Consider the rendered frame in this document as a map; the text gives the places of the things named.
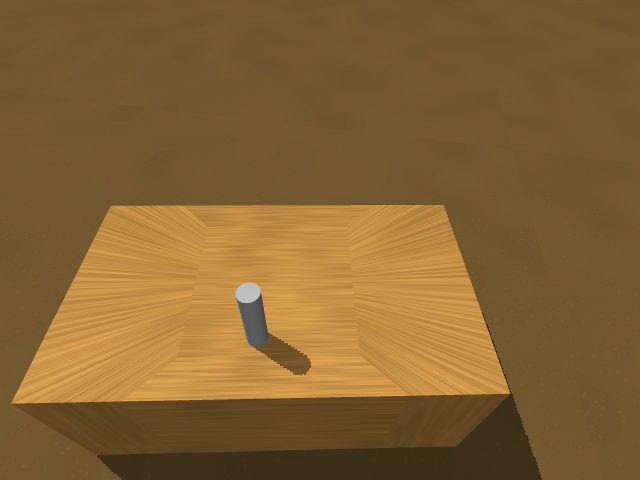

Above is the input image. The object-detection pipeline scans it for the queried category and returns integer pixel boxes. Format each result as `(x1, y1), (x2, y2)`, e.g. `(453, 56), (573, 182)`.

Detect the can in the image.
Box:
(236, 282), (268, 347)

